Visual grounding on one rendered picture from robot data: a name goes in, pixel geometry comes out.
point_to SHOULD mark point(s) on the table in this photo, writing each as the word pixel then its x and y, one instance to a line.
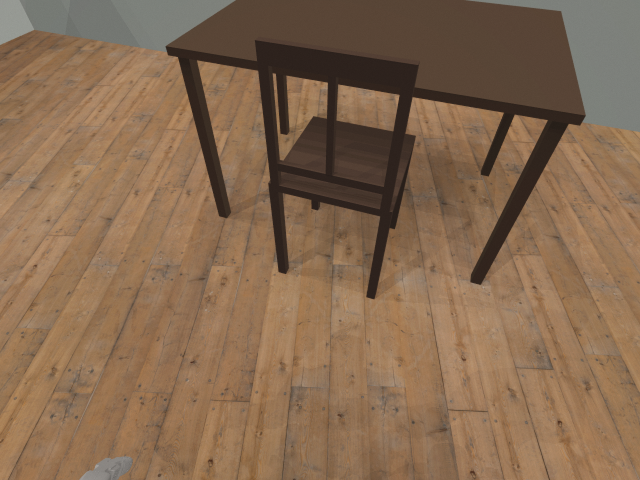
pixel 503 58

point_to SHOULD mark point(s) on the left robot hand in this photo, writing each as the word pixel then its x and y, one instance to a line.
pixel 109 469

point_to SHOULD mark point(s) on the chair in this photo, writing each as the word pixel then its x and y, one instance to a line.
pixel 338 163

